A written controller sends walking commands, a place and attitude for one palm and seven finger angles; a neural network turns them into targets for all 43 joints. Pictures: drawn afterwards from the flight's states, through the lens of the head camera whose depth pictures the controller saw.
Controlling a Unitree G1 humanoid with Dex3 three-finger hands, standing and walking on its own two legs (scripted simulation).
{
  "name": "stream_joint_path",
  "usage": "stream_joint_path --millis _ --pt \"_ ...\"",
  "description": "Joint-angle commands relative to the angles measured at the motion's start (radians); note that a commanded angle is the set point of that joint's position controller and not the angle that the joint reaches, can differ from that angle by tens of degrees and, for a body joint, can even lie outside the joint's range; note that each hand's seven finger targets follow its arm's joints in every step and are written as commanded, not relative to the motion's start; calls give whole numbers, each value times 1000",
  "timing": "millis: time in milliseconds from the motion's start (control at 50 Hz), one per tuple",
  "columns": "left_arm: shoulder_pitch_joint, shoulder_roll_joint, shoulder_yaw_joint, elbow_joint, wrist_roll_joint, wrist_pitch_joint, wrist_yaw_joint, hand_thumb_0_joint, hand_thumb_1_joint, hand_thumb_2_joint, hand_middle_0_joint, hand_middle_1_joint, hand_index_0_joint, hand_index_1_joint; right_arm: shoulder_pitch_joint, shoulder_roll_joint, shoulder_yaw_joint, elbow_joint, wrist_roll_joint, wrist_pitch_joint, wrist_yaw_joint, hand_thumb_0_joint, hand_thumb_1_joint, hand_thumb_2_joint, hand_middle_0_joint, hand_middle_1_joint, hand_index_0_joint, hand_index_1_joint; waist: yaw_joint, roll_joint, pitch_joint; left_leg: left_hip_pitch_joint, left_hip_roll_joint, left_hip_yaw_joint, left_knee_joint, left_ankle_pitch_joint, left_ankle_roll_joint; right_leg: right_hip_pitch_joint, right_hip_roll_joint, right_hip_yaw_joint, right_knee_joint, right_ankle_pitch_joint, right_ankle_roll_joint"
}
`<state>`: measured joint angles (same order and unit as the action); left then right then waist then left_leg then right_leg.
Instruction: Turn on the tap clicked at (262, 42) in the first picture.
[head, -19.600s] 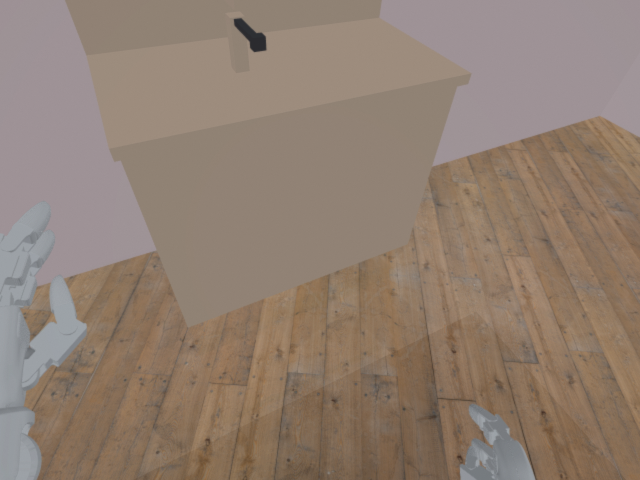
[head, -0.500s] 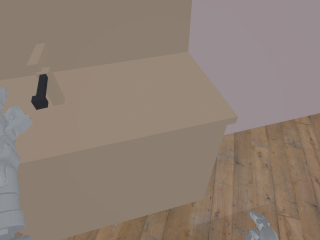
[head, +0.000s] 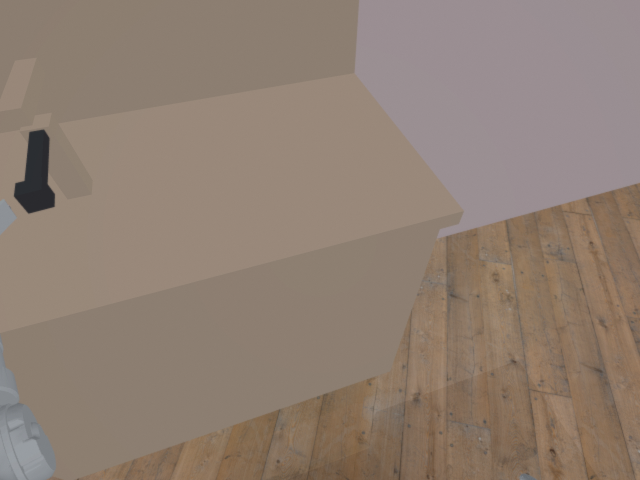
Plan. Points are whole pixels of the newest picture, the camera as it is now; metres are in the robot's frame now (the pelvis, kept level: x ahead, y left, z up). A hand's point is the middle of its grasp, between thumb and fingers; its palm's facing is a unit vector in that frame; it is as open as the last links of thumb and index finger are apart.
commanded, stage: reach beside the lever's end, fingers flat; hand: left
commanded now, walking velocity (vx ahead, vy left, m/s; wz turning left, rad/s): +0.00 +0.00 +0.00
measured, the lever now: (35, 195) +0.39 +0.36 +0.16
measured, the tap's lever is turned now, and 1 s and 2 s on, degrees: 5 8 31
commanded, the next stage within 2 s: push the lever round in 0.30 s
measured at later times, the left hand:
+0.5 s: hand out of the picture +0.35 +0.39 +0.16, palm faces +0.55 -0.83 -0.05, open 7.9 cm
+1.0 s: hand (31, 210) +0.37 +0.35 +0.16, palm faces +0.55 -0.83 -0.06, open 7.8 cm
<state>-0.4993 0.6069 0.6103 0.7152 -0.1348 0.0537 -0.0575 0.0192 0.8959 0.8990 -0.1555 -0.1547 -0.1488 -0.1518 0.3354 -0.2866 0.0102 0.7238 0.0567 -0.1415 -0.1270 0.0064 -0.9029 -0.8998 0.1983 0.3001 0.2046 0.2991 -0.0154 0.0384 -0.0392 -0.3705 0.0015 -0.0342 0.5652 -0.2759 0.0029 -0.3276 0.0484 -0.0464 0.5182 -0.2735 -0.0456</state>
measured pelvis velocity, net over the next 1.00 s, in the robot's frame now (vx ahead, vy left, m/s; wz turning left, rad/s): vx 0.01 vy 0.01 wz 0.00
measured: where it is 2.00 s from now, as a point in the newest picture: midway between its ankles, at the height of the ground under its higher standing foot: outside the picture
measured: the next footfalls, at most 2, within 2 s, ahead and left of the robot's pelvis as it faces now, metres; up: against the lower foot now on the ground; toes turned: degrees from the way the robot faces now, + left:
none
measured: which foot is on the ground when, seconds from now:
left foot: down 0.00-1.00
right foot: down 0.00-1.00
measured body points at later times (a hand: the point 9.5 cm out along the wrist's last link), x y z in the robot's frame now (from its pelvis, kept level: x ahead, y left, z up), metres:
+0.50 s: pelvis +0.00 +0.02 +0.00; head +0.01 +0.02 +0.45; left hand +0.32 +0.43 +0.17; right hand +0.12 -0.24 -0.10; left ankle +0.01 +0.12 -0.73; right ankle -0.01 -0.09 -0.73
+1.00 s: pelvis +0.01 +0.01 +0.00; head +0.02 +0.00 +0.45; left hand +0.33 +0.39 +0.16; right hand +0.11 -0.25 -0.11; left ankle +0.01 +0.12 -0.73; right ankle -0.01 -0.09 -0.73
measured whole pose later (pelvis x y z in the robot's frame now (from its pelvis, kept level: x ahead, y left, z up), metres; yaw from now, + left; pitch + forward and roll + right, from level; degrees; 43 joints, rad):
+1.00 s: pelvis +0.01 +0.01 +0.00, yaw +0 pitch +4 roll -1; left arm -0.44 0.47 0.53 0.55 -0.15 0.09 0.03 0.03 0.91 0.90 -0.16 -0.15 -0.15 -0.15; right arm 0.31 -0.27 0.02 0.73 0.05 -0.13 -0.12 0.01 -0.90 -0.90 0.20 0.30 0.21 0.30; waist 0.01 0.04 -0.05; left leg -0.33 -0.01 -0.03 0.55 -0.28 0.01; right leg -0.29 0.04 -0.04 0.50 -0.27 -0.03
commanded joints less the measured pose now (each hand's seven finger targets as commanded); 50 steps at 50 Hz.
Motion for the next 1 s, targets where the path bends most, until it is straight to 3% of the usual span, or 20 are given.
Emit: stream_joint_path --millis 0,20,60,80,120,140,260,320,420,560,580,600,660,720,740,800,820,880,960,980 --pt "-299 372 57 -223 -19 -81 -19 0 900 900 -150 -150 -150 -150 3 -145 -56 -131 6 -37 -8 0 -900 -900 200 300 200 300 24 66 -300 107 -17 6 -52 258 31 129 -16 38 -45 291 30" --pt "-253 388 86 -220 -23 -79 -18 0 900 900 -150 -150 -150 -150 5 -145 -58 -135 4 -35 -6 0 -900 -900 200 300 200 300 40 63 -308 105 -19 6 -50 271 32 141 -14 36 -41 302 28" --pt "-254 374 81 -270 -27 -83 -14 0 900 900 -150 -150 -150 -150 -3 -144 -56 -146 4 -33 -2 0 -900 -900 200 300 200 300 38 66 -299 108 -18 3 -51 284 29 133 -11 32 -36 306 27" --pt "-208 401 115 -262 -26 -81 -8 0 900 900 -150 -150 -150 -150 -1 -145 -58 -146 4 -31 0 0 -900 -900 200 300 200 300 52 74 -290 98 -15 3 -48 287 30 140 -11 32 -33 303 25" --pt "-214 371 93 -275 -24 -77 0 0 900 900 -150 -150 -150 -150 -9 -143 -54 -151 4 -28 1 0 -900 -900 200 300 200 300 37 60 -256 88 -15 2 -51 273 31 115 -9 29 -34 287 27" --pt "-242 387 100 -287 -19 -80 6 0 900 900 -150 -150 -150 -150 -11 -144 -52 -149 3 -27 0 0 -900 -900 200 300 200 300 32 68 -244 83 -13 -3 -57 252 29 103 -8 27 -38 259 26" --pt "-337 331 35 -328 -12 -92 13 0 900 900 -150 -150 -150 -150 -23 -139 -47 -132 -2 -38 -11 0 -900 -900 200 300 200 300 -4 102 -218 120 -6 -15 -66 203 25 44 -3 27 -56 186 21" --pt "-340 341 34 -309 -12 -82 1 0 900 900 -150 -150 -150 -150 -24 -140 -46 -129 1 -39 -18 0 -900 -900 200 300 200 300 1 88 -243 120 -7 -16 -69 193 24 57 -7 26 -58 179 20" --pt "-349 272 -29 -319 -18 -62 -8 0 900 900 -150 -150 -150 -150 -36 -130 -43 -133 5 -48 -20 0 -900 -900 200 300 200 300 5 126 -256 159 -4 -29 -77 211 13 50 -7 18 -65 178 14" --pt "-336 229 -38 -293 -25 -29 33 0 900 900 -150 -150 -150 -150 -52 -131 -37 -134 9 -48 -13 0 -900 -900 200 300 200 300 10 43 -210 128 1 -43 -97 175 10 47 -10 9 -75 149 18" --pt "-347 251 -24 -307 -19 -32 44 0 900 900 -150 -150 -150 -150 -52 -134 -37 -133 8 -47 -13 0 -900 -900 200 300 200 300 12 42 -210 131 2 -43 -95 173 12 52 -10 10 -75 146 17" --pt "-370 241 -40 -334 -11 -34 53 0 900 900 -150 -150 -150 -150 -59 -129 -35 -138 5 -49 -11 0 -900 -900 200 300 200 300 14 75 -232 136 0 -42 -99 179 10 57 -14 14 -74 149 17" --pt "-378 225 -50 -371 5 -47 79 0 900 900 -150 -150 -150 -150 -61 -123 -36 -136 -2 -48 -6 0 -900 -900 200 300 200 300 14 87 -253 159 1 -38 -89 232 6 70 -10 13 -66 184 14" --pt "-384 258 -18 -375 10 -65 92 0 900 900 -150 -150 -150 -150 -55 -124 -37 -124 -9 -44 -7 0 -900 -900 200 300 200 300 12 80 -278 159 1 -29 -80 251 10 90 -10 17 -62 209 15" --pt "-370 230 -35 -371 6 -66 90 0 900 900 -150 -150 -150 -150 -55 -121 -37 -123 -10 -44 -5 0 -900 -900 200 300 200 300 13 69 -280 159 -1 -25 -78 266 11 98 -10 17 -59 228 15" --pt "-357 248 -22 -400 7 -63 86 0 900 900 -150 -150 -150 -150 -59 -121 -40 -124 -7 -39 -7 0 -900 -900 200 300 200 300 22 109 -304 171 1 -18 -75 297 10 118 -12 19 -54 256 15" --pt "-341 219 -41 -401 4 -56 84 0 900 900 -150 -150 -150 -150 -62 -115 -39 -128 -6 -39 -5 0 -900 -900 200 300 200 300 24 113 -291 170 0 -18 -76 304 9 118 -11 17 -56 257 15" --pt "-321 193 -53 -434 -6 -44 85 0 900 900 -150 -150 -150 -150 -64 -118 -41 -126 -4 -38 -7 0 -900 -900 200 300 200 300 22 98 -289 182 2 -16 -70 325 12 121 -9 14 -57 275 16" --pt "-297 188 -38 -394 -17 -17 85 0 900 900 -150 -150 -150 -150 -62 -120 -46 -116 -2 -33 -9 0 -900 -900 200 300 200 300 17 30 -268 156 -2 -7 -70 301 20 126 -13 19 -60 296 23" --pt "-274 223 -5 -399 -20 -15 87 0 900 900 -150 -150 -150 -150 -61 -125 -47 -115 -2 -31 -10 0 -900 -900 200 300 200 300 28 26 -271 151 -2 -4 -67 308 23 142 -14 20 -57 309 23"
